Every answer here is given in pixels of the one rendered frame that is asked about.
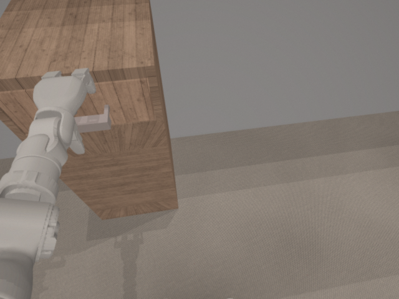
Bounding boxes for robot left forearm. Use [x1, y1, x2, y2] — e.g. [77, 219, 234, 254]
[0, 107, 75, 206]

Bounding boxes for drawer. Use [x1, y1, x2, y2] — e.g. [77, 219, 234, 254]
[0, 78, 155, 134]

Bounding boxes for robot left upper arm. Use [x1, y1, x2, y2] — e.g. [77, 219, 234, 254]
[0, 197, 60, 299]

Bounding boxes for left robot hand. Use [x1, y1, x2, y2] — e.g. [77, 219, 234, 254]
[33, 68, 96, 154]

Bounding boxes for cabinet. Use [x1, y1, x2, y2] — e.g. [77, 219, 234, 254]
[0, 0, 178, 220]

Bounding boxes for handle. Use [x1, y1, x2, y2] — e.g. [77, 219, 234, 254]
[74, 105, 112, 133]

